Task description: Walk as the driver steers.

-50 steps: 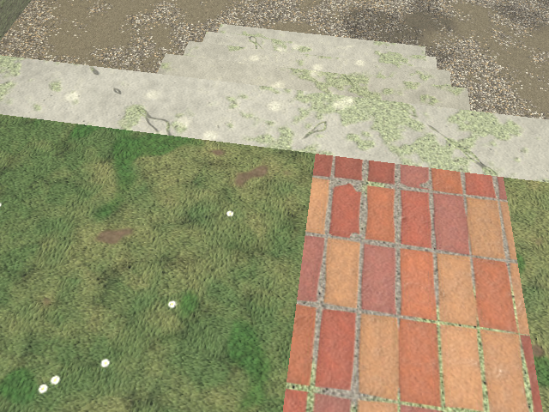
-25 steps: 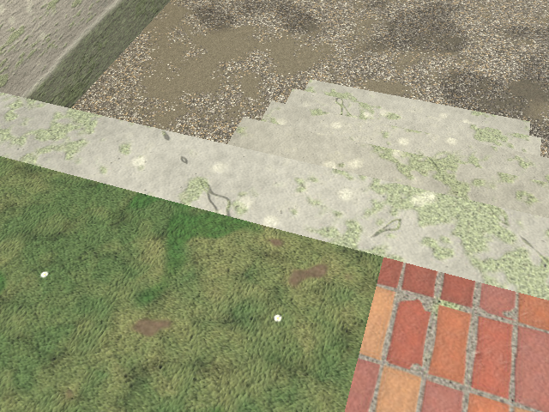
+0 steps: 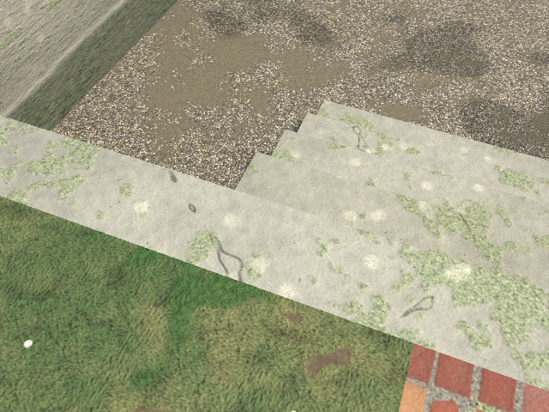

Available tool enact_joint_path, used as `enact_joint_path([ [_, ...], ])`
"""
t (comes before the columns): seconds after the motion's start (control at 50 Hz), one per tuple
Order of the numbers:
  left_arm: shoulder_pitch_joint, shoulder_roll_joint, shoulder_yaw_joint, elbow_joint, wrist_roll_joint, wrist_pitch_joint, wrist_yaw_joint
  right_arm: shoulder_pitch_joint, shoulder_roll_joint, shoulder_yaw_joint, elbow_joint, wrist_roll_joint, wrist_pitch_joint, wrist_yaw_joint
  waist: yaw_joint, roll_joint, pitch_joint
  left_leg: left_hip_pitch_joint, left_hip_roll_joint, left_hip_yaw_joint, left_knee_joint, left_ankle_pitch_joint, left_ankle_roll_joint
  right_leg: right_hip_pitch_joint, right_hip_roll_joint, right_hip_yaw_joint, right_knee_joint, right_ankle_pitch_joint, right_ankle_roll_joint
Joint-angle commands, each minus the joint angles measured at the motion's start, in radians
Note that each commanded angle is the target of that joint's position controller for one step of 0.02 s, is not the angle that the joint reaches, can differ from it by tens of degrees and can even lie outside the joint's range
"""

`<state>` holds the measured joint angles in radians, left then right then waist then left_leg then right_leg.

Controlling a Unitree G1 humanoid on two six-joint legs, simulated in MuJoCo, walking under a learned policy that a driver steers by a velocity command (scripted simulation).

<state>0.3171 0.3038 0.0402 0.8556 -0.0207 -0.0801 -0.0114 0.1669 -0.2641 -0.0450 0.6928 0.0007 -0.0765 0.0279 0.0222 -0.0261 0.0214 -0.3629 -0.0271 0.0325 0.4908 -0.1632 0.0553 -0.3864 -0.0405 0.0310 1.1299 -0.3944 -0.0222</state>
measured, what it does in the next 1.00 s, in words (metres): walks ahead, turning right: right foot, then left foot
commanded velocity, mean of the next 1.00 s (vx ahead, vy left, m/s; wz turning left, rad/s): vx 0.50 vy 0.00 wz -0.45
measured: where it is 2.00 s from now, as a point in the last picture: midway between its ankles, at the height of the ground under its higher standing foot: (416, 250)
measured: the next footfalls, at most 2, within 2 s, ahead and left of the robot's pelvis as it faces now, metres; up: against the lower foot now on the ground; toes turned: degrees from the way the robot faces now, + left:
right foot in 0.42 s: +0.38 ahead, -0.16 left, +0.00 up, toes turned -13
left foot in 0.86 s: +0.71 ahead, -0.06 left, +0.00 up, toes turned -25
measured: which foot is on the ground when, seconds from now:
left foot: down 0.00-0.44, up 0.46-0.84, down 0.86-1.00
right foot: up 0.00-0.40, down 0.42-0.88, up 0.90-1.00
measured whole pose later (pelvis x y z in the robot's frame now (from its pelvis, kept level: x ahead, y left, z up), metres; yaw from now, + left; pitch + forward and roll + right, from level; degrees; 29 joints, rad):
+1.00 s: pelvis +0.58 -0.11 +0.00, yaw -31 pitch +3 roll +0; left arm 0.32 0.27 0.06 0.85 0.08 -0.11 -0.06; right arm 0.16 -0.24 0.02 0.79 -0.04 -0.11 -0.01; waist 0.01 -0.01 -0.03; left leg -0.33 0.01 0.10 0.44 -0.15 0.04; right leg -0.42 0.05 0.09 1.15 -0.35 -0.05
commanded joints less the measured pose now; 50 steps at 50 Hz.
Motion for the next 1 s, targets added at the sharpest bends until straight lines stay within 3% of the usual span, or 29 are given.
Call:
enact_joint_path([
  [0.02,-0.009,0.085,0.026,-0.074,0.005,-0.004,0.002,0.051,-0.103,-0.030,-0.025,-0.008,-0.015,0.002,-0.014,0.126,-0.057,0.231,0.254,-0.309,-0.300,0.069,0.177,-0.247,-0.100,0.039,0.003,0.111,0.011],
  [0.08,-0.024,0.054,0.023,-0.074,0.002,0.024,0.008,0.061,-0.123,-0.039,0.010,-0.011,-0.038,-0.003,-0.002,0.108,-0.027,0.178,0.251,-0.192,-0.357,0.159,0.184,-0.263,-0.103,0.049,-0.059,0.208,0.033],
  [0.12,-0.081,0.050,0.024,-0.091,0.003,0.026,0.009,0.088,-0.133,-0.043,0.035,-0.017,-0.040,-0.012,-0.019,0.088,-0.006,0.202,0.251,-0.132,-0.369,0.199,0.172,-0.312,-0.094,0.075,-0.148,0.311,0.040],
  [0.2,-0.187,0.031,0.019,-0.121,0.003,0.016,-0.009,0.105,-0.152,-0.044,0.063,-0.012,-0.037,-0.025,-0.057,0.077,0.020,0.235,0.232,-0.009,-0.384,0.218,0.126,-0.284,-0.061,0.041,-0.370,0.506,0.027],
  [0.32,-0.334,0.016,0.008,-0.209,0.003,0.015,-0.045,0.185,-0.177,-0.054,0.126,0.005,-0.003,-0.035,-0.108,0.062,0.067,0.451,0.299,0.055,-0.312,0.323,0.102,-0.353,-0.037,-0.021,-0.517,0.413,-0.019],
  [0.38,-0.284,0.049,0.026,-0.229,0.004,0.018,-0.060,0.160,-0.211,-0.064,0.122,0.012,0.023,-0.049,-0.056,0.110,0.002,0.503,0.304,0.102,-0.138,0.756,0.066,-0.223,0.035,-0.110,-0.525,0.251,-0.069],
  [0.4,-0.188,0.081,0.045,-0.213,0.004,0.021,-0.058,0.150,-0.221,-0.066,0.117,0.011,0.033,-0.056,-0.001,0.122,-0.060,0.488,0.289,0.125,0.003,0.903,0.048,-0.091,0.079,-0.137,-0.532,0.224,-0.093],
  [0.42,-0.030,0.135,0.077,-0.176,0.002,0.022,-0.048,0.141,-0.218,-0.062,0.110,0.013,0.038,-0.064,0.083,0.097,-0.144,0.387,0.249,0.154,0.219,0.882,0.014,0.151,0.111,-0.126,-0.594,0.289,-0.132],
  [0.44,0.119,0.233,0.108,-0.153,0.001,0.033,-0.024,0.168,-0.174,-0.042,0.083,-0.012,0.027,-0.067,0.125,-0.049,-0.260,0.119,0.194,0.162,0.547,0.497,-0.029,0.475,-0.072,0.158,-0.596,0.350,-0.207],
  [0.46,0.333,0.171,0.047,-0.087,0.093,-0.002,-0.011,0.460,0.037,0.042,0.139,-0.226,-0.036,0.067,0.038,-0.215,-0.649,-0.213,-0.008,-0.046,0.643,-0.372,-0.052,1.051,-0.208,0.651,-0.720,0.145,-0.462],
  [0.48,0.371,0.125,0.069,-0.029,0.122,-0.022,-0.008,0.185,-0.044,0.016,0.114,-0.120,-0.055,0.073,0.194,-0.065,-0.202,-0.563,-0.022,-0.151,0.815,-0.327,-0.028,0.925,-0.197,0.702,-0.794,-0.057,-0.337],
  [0.5,0.282,0.121,0.069,-0.031,0.098,-0.041,-0.010,0.040,-0.080,0.019,0.070,-0.083,-0.072,0.054,0.186,-0.066,-0.023,-0.640,0.042,-0.168,0.859,-0.269,-0.018,0.723,-0.185,0.547,-0.816,-0.052,-0.281],
  [0.52,0.183,0.062,0.043,-0.049,0.076,-0.045,-0.016,0.042,-0.119,0.010,0.065,-0.084,-0.074,0.029,0.115,0.009,-0.063,-0.537,0.078,-0.175,0.804,-0.218,-0.009,0.576,-0.161,0.508,-0.839,0.025,-0.287],
  [0.54,0.101,0.016,0.019,-0.042,0.064,-0.053,-0.024,0.058,-0.102,0.021,0.051,-0.104,-0.070,0.009,0.045,-0.006,-0.058,-0.446,0.118,-0.175,0.750,-0.156,-0.008,0.433,-0.146,0.432,-0.846,0.146,-0.283],
  [0.56,0.025,0.003,0.007,-0.067,0.065,-0.048,-0.033,0.067,-0.091,0.027,0.058,-0.116,-0.056,-0.007,-0.006,-0.006,-0.042,-0.340,0.144,-0.164,0.718,-0.131,-0.019,0.275,-0.140,0.393,-0.882,0.214,-0.283],
  [0.58,-0.040,-0.004,0.001,-0.091,0.071,-0.051,-0.036,0.083,-0.086,0.031,0.058,-0.112,-0.039,-0.015,-0.042,-0.007,-0.051,-0.282,0.148,-0.155,0.684,-0.143,-0.033,0.176,-0.132,0.373,-0.913,0.232,-0.294],
  [0.64,-0.072,0.060,0.014,-0.114,0.087,-0.070,-0.051,0.043,-0.070,0.050,0.039,-0.087,-0.011,-0.023,-0.036,0.008,-0.027,-0.229,0.146,-0.092,0.498,-0.039,-0.093,0.023,-0.077,0.267,-0.937,0.321,-0.290],
  [0.7,0.031,0.104,0.031,-0.080,0.084,-0.066,-0.080,-0.078,-0.014,0.079,0.002,-0.073,0.006,-0.010,0.013,-0.008,-0.005,-0.085,0.091,-0.012,0.235,0.121,-0.107,-0.059,-0.019,0.195,-0.901,0.455,-0.260],
  [0.76,0.115,0.119,0.048,-0.058,0.090,-0.051,-0.103,-0.152,-0.050,0.077,-0.014,-0.067,0.004,0.000,0.044,-0.025,0.006,-0.091,0.066,-0.027,0.117,0.201,-0.100,0.056,-0.076,0.284,-0.846,0.457,-0.267],
  [0.82,0.092,0.116,0.057,-0.061,0.088,-0.036,-0.096,-0.198,-0.085,0.070,-0.019,-0.058,-0.007,-0.015,0.028,-0.034,0.005,-0.095,0.063,-0.045,0.022,0.156,-0.054,0.214,-0.125,0.364,-0.788,0.475,-0.230],
  [0.84,0.073,0.117,0.058,-0.060,0.090,-0.035,-0.090,-0.163,-0.112,0.060,-0.009,-0.043,-0.016,-0.021,-0.005,-0.028,-0.012,-0.014,0.054,-0.030,-0.012,0.175,-0.021,0.225,-0.107,0.357,-0.743,0.559,-0.196],
  [0.86,0.063,0.109,0.056,-0.061,0.097,-0.037,-0.087,-0.056,-0.156,0.037,0.022,-0.023,-0.033,-0.030,-0.053,-0.016,-0.070,0.174,0.058,-0.018,0.010,0.224,0.028,0.175,-0.053,0.328,-0.650,0.652,-0.143],
  [0.88,0.049,0.031,0.030,-0.080,0.103,-0.047,-0.082,0.151,-0.186,0.023,0.073,-0.021,-0.051,-0.037,-0.124,0.091,-0.241,0.491,0.174,-0.134,0.047,0.328,0.154,0.056,0.067,0.248,-0.396,0.586,-0.070],
  [0.9,0.253,-0.110,-0.009,-0.083,0.125,-0.069,-0.078,0.333,-0.214,0.019,0.105,-0.033,-0.050,-0.032,-0.087,0.365,-0.522,0.965,0.479,-0.580,-0.038,0.424,0.444,-0.255,0.242,0.149,-0.094,-0.111,0.013],
  [0.92,0.112,-0.013,0.014,-0.088,0.100,-0.061,-0.085,0.362,-0.168,0.023,0.129,-0.054,-0.039,-0.032,-0.164,0.195,-0.345,0.868,0.491,-0.713,-0.169,0.022,0.351,-0.477,0.165,0.142,0.119,-0.189,-0.002],
  [0.94,0.017,0.017,0.025,-0.091,0.090,-0.047,-0.067,0.259,-0.146,0.021,0.115,-0.040,-0.041,-0.033,-0.139,0.126,-0.125,0.619,0.438,-0.583,-0.228,-0.262,0.237,-0.525,0.085,0.129,0.178,-0.069,-0.022],
  [0.96,0.015,0.026,0.026,-0.067,0.089,-0.037,-0.040,0.152,-0.073,0.043,0.093,-0.035,-0.036,-0.038,-0.096,0.106,-0.050,0.438,0.397,-0.457,-0.282,-0.293,0.186,-0.476,0.021,0.101,0.145,0.042,-0.030],
  [0.98,0.035,0.014,0.020,-0.051,0.102,-0.032,-0.032,0.118,-0.014,0.060,0.086,-0.031,-0.031,-0.045,-0.062,0.120,-0.072,0.364,0.363,-0.367,-0.316,-0.144,0.172,-0.384,-0.023,0.110,0.073,0.116,-0.035],
  [1.0,0.001,-0.011,0.009,-0.051,0.115,-0.029,-0.040,0.098,0.011,0.065,0.083,-0.037,-0.030,-0.055,-0.050,0.101,-0.064,0.316,0.345,-0.296,-0.345,-0.027,0.168,-0.329,-0.048,0.092,0.054,0.128,-0.027],
])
